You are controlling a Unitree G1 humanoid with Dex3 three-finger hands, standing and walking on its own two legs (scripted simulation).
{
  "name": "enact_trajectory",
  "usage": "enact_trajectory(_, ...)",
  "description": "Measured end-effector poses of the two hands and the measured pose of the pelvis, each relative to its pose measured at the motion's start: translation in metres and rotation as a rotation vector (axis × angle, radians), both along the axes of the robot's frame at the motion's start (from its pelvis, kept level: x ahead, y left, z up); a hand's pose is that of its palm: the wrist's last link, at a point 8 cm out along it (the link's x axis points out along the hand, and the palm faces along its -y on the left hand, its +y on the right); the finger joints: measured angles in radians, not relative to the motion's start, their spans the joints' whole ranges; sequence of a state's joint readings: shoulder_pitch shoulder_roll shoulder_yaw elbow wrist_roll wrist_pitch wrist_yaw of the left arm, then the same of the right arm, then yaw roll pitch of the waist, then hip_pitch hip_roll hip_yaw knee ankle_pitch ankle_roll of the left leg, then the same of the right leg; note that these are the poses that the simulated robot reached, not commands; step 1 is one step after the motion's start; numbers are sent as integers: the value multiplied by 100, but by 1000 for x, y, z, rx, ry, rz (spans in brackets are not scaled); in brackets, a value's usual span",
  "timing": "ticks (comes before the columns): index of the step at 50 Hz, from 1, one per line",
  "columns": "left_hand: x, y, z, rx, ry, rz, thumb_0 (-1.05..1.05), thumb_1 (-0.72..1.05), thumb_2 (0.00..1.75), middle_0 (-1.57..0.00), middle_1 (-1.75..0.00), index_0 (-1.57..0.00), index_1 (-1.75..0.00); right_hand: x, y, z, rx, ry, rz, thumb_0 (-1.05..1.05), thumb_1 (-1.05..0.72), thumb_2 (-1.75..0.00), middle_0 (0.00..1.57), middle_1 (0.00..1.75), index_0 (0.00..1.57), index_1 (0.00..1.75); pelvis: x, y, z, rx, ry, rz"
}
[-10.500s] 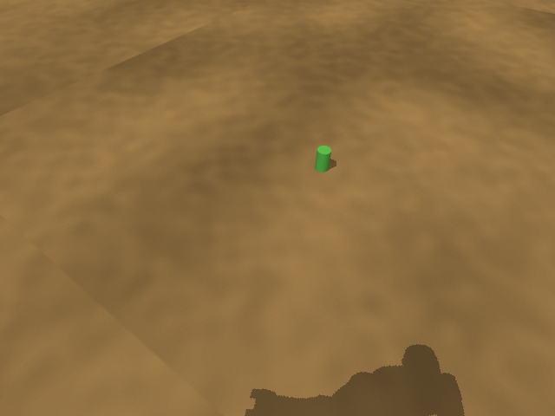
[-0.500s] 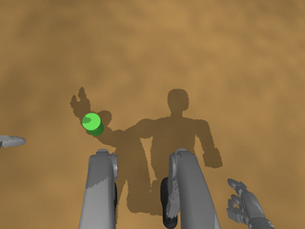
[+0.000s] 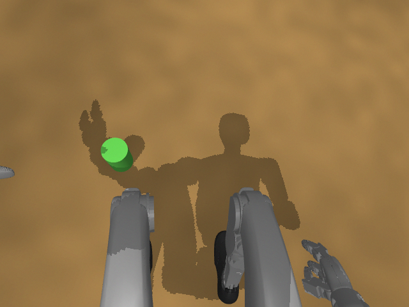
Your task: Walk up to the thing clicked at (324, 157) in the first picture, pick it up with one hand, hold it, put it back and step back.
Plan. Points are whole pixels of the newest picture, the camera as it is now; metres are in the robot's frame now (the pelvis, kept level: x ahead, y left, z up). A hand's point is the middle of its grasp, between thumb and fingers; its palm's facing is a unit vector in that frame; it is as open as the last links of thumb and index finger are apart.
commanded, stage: go down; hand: left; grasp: from the side
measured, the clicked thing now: (118, 155) +0.46 +0.22 -0.36
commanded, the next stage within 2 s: approach in 1.40 s
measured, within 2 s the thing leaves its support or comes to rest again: neither
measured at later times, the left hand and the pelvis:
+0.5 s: hand out of the picture +0.38 +0.39 -0.05, palm faces +0.12 -0.94 -0.32, open 16.3 cm; pelvis -0.01 +0.00 -0.03, yaw -1 degrees
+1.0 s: hand out of the picture +0.38 +0.39 -0.06, palm faces +0.13 -0.95 -0.28, open 16.4 cm; pelvis -0.01 +0.00 -0.05, yaw -1 degrees
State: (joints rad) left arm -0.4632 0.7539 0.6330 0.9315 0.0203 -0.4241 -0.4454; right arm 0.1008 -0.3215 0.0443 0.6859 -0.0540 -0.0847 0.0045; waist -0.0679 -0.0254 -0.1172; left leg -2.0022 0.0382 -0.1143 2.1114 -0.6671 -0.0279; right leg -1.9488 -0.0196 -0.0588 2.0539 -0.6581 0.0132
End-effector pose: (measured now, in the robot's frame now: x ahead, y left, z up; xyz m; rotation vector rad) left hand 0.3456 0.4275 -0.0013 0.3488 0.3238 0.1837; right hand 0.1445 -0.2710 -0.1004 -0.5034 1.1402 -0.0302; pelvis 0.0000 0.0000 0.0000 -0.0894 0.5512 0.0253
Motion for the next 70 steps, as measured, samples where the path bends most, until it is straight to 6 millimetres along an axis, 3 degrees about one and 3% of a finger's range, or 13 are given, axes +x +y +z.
enact_trajectory(25,7,6,-22,-40,-60,-19,-1,-33,27,-1,-21,-1,-18,-15,0,-24,-19,25,-2,1,-86,-89,21,30,21,30,-5,4,-28,-12,-15,-4)
enact_trajectory(53,11,13,-42,-73,-110,-27,-1,-34,25,-1,-20,-1,-17,-14,-3,-43,-37,34,24,0,-86,-89,21,30,21,30,-6,4,-52,-20,-29,-9)
enact_trajectory(70,10,18,-47,-100,-141,-36,-1,-37,24,-1,-20,-1,-17,-7,0,-44,-46,11,41,0,-87,-89,21,30,21,30,-6,6,-59,-31,-38,-10)
